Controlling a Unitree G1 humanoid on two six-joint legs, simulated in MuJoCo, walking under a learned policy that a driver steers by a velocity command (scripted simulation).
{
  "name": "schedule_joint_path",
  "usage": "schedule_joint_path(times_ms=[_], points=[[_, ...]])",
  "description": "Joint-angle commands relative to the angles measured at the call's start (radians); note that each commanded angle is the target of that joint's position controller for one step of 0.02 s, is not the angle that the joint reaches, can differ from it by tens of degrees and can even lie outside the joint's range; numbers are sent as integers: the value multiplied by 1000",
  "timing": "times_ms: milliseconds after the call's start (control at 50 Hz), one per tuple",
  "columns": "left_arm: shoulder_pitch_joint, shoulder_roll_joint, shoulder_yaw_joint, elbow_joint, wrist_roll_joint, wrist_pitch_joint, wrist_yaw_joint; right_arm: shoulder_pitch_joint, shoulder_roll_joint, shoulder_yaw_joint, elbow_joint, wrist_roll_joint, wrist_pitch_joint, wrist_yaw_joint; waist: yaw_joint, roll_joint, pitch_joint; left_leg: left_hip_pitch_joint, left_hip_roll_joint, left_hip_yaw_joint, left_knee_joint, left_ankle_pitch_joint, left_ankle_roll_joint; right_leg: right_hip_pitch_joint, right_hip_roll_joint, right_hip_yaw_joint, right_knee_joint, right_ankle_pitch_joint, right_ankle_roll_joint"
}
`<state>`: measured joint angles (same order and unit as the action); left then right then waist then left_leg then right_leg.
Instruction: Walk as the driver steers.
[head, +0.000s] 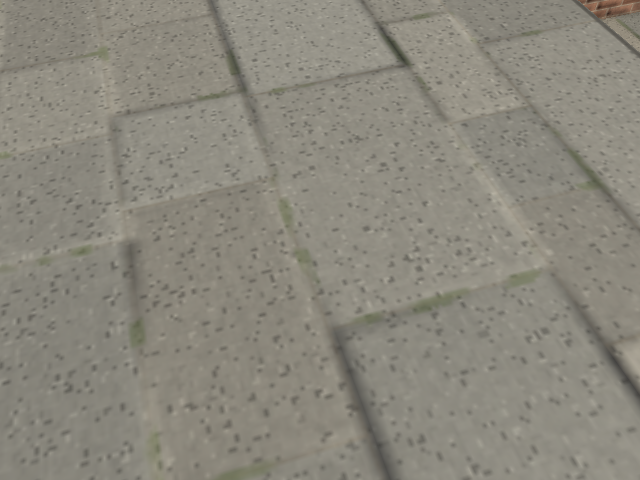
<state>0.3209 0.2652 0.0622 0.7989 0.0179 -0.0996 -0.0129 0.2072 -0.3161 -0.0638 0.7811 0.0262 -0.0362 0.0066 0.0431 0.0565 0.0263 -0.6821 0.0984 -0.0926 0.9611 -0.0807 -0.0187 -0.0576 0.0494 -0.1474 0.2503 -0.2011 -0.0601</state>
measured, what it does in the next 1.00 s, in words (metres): walks ahead, turning left: left foot, then right foot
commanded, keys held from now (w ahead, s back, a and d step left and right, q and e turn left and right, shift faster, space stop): w+q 0.40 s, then q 0.52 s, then no key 0.08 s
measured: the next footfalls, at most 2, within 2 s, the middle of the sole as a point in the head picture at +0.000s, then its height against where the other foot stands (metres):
left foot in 0.26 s outside the picture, level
right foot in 0.68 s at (340, 437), level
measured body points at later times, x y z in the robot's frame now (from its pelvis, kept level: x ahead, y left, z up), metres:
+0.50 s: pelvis +0.27 +0.07 +0.00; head +0.31 +0.09 +0.45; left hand +0.38 +0.38 -0.09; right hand +0.44 -0.18 -0.11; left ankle +0.26 +0.13 -0.75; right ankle +0.42 -0.09 -0.68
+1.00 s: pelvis +0.43 +0.07 -0.01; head +0.47 +0.10 +0.44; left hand +0.40 +0.38 -0.11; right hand +0.71 -0.08 -0.11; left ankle +0.36 +0.20 -0.70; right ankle +0.55 +0.02 -0.75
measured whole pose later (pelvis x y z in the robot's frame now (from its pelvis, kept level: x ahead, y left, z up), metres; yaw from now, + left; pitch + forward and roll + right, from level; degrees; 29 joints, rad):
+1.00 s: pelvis +0.43 +0.07 -0.01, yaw +35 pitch +1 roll -1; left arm 0.10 0.26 0.05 0.73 0.02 0.00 0.02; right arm 0.20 -0.32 -0.07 0.63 0.01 0.07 -0.03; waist 0.02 0.02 0.08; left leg -0.48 0.04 -0.03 0.93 -0.41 -0.07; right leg -0.32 -0.02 -0.10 0.41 -0.10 -0.04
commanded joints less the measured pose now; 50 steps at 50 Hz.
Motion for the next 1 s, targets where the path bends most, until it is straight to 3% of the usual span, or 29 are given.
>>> schedule_joint_path(times_ms=[20, 100, 160, 200, 220, 240, 260, 280, 300, 320, 340, 360, 380, 440, 480, 520, 600, 660, 680, 700, 720, 740, 760, 780, 820, 840, 880, 940, 1000], points=[[-84, 141, 30, -63, -3, -18, 14, -27, -18, 2, -64, -5, -11, 16, -19, -100, 37, 15, 14, 13, -149, 151, 3, -42, -267, 66, -140, 298, -111], [-9, 173, 41, -19, -18, 5, 22, -163, -1, 15, -130, -6, -13, 41, 35, -74, 81, -29, 4, 76, -286, 143, 35, 80, -309, 14, -114, 346, -103], [8, 193, 48, -2, -30, 32, 27, -202, -12, 11, -176, -4, -12, 60, 27, -91, 71, -23, -28, 131, -334, 28, 74, 179, -334, -20, -25, 539, -82], [-9, 223, 56, -8, -34, 47, 37, -149, -45, -7, -184, -4, -5, 64, -21, -135, 4, 100, -95, 193, -328, -75, 114, 205, -331, -47, 114, 877, -59], [-19, 234, 58, -12, -35, 56, 42, -62, -76, -25, -170, -3, -1, 62, -74, -146, -52, 217, -135, 213, -329, -112, 139, 191, -322, -58, 249, 991, -47], [-38, 234, 56, -18, -40, 60, 46, 89, -125, -55, -137, -1, 1, 50, -161, -129, -129, 442, -171, 206, -398, -61, 178, 101, -289, -79, 452, 955, -18], [-22, 196, 39, -35, -23, 50, 48, 235, -207, -87, -106, 0, 14, 27, -218, -22, -219, 747, -58, 2, -430, -43, 236, -145, -240, -77, 753, 614, 26], [82, 46, -8, -86, 5, 19, 26, 190, -297, -95, -120, 3, 4, 23, -81, 208, -305, 1068, 195, -577, -517, -184, 437, -601, -15, 41, 1092, -366, 88], [-35, 134, 4, -95, -29, -21, 9, 223, -207, -71, -141, -4, -9, 26, -168, 79, -392, 1103, 233, -723, -644, -274, 447, -707, -23, 250, 1171, -388, 69], [-131, 172, 15, -130, -63, -40, 2, 184, -161, -58, -135, -11, -20, 26, -172, 35, -239, 993, 203, -569, -669, -205, 393, -768, -70, 252, 1130, -287, 46], [-142, 158, 9, -132, -51, -49, 7, 122, -138, -51, -140, -7, -26, 26, -120, -48, -150, 842, 157, -449, -669, -101, 356, -732, -114, 245, 1035, -204, 40], [-139, 161, 15, -121, -24, -48, 14, 61, -107, -42, -152, -8, -26, 23, -81, -66, -94, 715, 116, -357, -680, 14, 333, -671, -141, 237, 950, -163, 50], [-117, 166, 21, -118, -14, -37, 14, 30, -89, -34, -169, -21, -27, 18, -48, -40, -81, 631, 92, -310, -701, 98, 328, -603, -158, 244, 914, -129, 61], [-107, 134, 17, -122, 1, -4, 19, 12, -118, -41, -171, -22, -29, 3, -17, -34, -44, 482, 57, -207, -716, 385, 327, -537, -144, 205, 794, -90, 119], [-164, 104, 5, -142, 5, 4, 25, 23, -147, -51, -159, -20, -19, -14, -27, -23, -30, 407, 0, -117, -682, 520, 288, -496, -104, 175, 638, 8, 145], [-225, 80, -6, -152, 3, 4, 21, 48, -152, -55, -146, -9, 1, -27, -58, 14, -63, 381, -53, -76, -639, 491, 233, -415, -53, 162, 475, 166, 148], [-301, 112, 4, -176, -15, 8, 5, 96, -144, -56, -126, -2, 32, -41, -87, 51, -98, 454, -30, -190, -562, 297, 184, -363, -4, 207, 297, 248, 135], [-232, 155, 26, -161, -7, -4, 3, 41, -120, -52, -149, -6, 39, -50, -33, 76, -108, 519, -22, -290, -430, 233, 150, -306, -25, 241, 207, 225, 89], [-184, 167, 31, -153, 5, -11, 8, 24, -95, -44, -162, -7, 37, -49, -6, 55, -139, 503, -72, -273, -330, 189, 116, -201, -62, 240, 139, 347, 58], [-119, 219, 39, -157, 23, -12, 18, 46, -36, -24, -187, -25, 33, -47, 1, -85, -255, 394, -150, -191, -88, -101, 68, 28, -253, 395, 180, 657, -10], [-116, 240, 39, -154, 40, 7, 19, 268, -1, -11, -176, -14, 32, -40, -99, -345, -378, 158, -268, -125, 154, -694, 15, 280, -506, 721, 197, 847, -219], [-141, 192, 37, -163, 2, 26, 18, 306, -120, -32, -140, -7, 43, -36, -92, -279, -379, 96, -171, -108, 282, -622, -18, 224, -525, 802, 159, 540, -247], [-176, 128, 19, -185, -4, 39, 23, 188, -178, -53, -142, 1, 61, -41, -49, -191, -260, 59, -138, -71, 331, -535, -44, 129, -440, 651, 137, 373, -199], [-213, 107, 9, -186, 2, 55, 26, 130, -176, -57, -151, 0, 82, -49, -50, -140, -200, 58, -114, -42, 325, -470, -58, 32, -380, 551, 110, 242, -160], [-268, 125, 9, -182, 7, 73, 34, 103, -140, -53, -171, -3, 107, -53, -68, -184, -95, 119, -86, -1, 284, -396, -70, -159, -304, 410, 44, 144, -143], [-270, 130, 13, -177, 13, 74, 38, 109, -111, -47, -174, -3, 109, -52, -70, -201, -81, 153, -88, 27, 242, -373, -70, -197, -278, 349, 23, 152, -143], [-254, 132, 17, -163, 12, 75, 43, 99, -80, -39, -183, -8, 104, -52, -57, -202, -103, 167, -77, 50, 163, -359, -70, -164, -290, 299, 16, 217, -170], [-251, 151, 27, -147, 2, 81, 45, 46, -64, -28, -206, -17, 97, -43, -38, -182, -141, 209, -42, 53, 32, -325, -58, -125, -329, 268, 19, 253, -197], [-259, 174, 32, -133, -8, 92, 34, 35, -61, -21, -208, -20, 95, -30, -35, -193, -141, 305, -54, 81, -105, -306, -36, -149, -331, 238, 15, 211, -197]])
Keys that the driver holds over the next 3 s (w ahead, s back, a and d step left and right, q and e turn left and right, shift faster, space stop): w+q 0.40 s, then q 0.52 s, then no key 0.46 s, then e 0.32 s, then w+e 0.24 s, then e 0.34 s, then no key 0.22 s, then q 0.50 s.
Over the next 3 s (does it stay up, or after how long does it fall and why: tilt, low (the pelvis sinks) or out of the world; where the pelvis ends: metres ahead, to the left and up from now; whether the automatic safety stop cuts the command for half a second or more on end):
stays up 0.65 0.14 -0.02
